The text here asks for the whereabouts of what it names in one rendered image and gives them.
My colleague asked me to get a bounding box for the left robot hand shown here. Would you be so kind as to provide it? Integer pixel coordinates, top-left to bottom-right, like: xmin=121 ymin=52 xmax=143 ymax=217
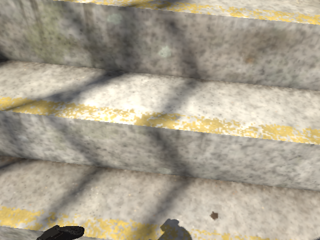
xmin=36 ymin=225 xmax=85 ymax=240

